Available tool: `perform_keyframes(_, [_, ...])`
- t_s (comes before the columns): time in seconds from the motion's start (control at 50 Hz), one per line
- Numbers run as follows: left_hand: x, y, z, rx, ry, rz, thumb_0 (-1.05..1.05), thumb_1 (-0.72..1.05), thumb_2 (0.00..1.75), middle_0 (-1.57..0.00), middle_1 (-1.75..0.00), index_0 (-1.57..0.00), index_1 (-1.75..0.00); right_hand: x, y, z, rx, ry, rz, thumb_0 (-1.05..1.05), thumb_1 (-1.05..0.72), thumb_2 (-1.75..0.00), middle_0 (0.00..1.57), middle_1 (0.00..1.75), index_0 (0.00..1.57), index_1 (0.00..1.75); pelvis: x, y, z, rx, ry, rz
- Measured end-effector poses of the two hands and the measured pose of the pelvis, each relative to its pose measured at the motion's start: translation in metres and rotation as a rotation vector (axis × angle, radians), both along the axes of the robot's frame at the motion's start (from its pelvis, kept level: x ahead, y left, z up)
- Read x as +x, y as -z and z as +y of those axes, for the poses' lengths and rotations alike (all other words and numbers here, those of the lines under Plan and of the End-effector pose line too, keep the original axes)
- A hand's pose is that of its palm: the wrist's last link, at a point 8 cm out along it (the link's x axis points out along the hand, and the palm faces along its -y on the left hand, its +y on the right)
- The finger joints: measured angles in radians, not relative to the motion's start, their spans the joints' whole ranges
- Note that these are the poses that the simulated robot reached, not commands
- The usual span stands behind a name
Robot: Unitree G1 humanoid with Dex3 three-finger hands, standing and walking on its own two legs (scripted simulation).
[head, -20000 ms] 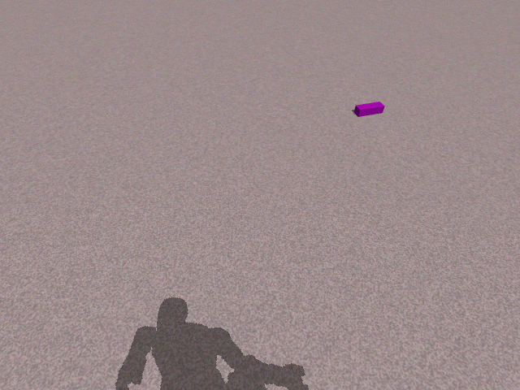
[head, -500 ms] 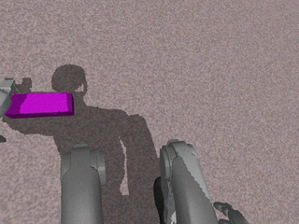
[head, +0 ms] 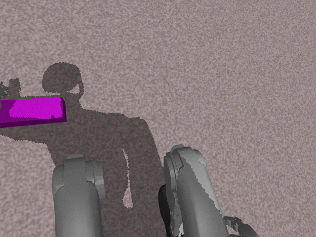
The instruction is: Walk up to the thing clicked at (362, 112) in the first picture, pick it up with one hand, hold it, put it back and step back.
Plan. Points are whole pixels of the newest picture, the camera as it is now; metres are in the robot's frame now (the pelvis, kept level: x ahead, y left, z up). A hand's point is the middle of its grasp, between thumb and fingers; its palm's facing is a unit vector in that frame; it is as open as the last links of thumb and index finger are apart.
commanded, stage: rise first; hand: left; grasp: from above
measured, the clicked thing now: (29, 112) +0.46 +0.34 -0.29
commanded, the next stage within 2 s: approach in 1.48 s
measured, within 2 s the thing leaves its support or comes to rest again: neither
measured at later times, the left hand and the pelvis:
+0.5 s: hand out of the picture +0.41 +0.37 -0.18, palm faces -0.44 -0.11 -0.89, open 14.1 cm; pelvis +0.00 +0.00 -0.01, yaw -1 degrees
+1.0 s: hand out of the picture +0.41 +0.38 -0.18, palm faces -0.45 -0.10 -0.89, open 14.2 cm; pelvis +0.00 +0.00 +0.00, yaw -1 degrees
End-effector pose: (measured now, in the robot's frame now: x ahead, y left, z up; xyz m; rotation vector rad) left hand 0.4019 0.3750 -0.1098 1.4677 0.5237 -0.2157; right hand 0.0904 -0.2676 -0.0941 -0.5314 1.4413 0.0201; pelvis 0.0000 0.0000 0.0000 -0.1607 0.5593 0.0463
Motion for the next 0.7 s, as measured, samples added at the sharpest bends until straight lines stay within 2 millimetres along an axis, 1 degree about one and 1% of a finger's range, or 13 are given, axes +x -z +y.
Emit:
perform_keyframes(0.18, [0.002,0.006,-0.001,-0.004,0.004,-0.004,0.0,-0.54,1.03,-0.08,-1.01,-0.07,-1.02,-0.002,0.001,-0.003,-0.01,-0.01,0.01,0.0,-0.91,-0.9,0.2,0.3,0.2,0.3,0.0,0.004,-0.001,-0.002,0.003,-0.008])
perform_keyframes(0.48, [0.01,0.013,-0.007,-0.008,0.011,-0.012,0.0,-0.54,1.03,-0.08,-1.02,-0.08,-1.03,-0.004,0.002,0.0,-0.01,-0.022,0.009,0.0,-0.91,-0.9,0.2,0.3,0.2,0.3,-0.001,0.007,0.0,-0.008,0.007,-0.012])
perform_keyframes(0.7, [0.017,0.016,-0.005,-0.007,0.0,-0.015,0.0,-0.55,1.03,-0.08,-1.03,-0.08,-1.04,-0.011,0.0,0.003,-0.02,-0.024,0.018,0.0,-0.91,-0.9,0.2,0.3,0.2,0.3,-0.001,0.008,0.002,-0.017,0.009,-0.015])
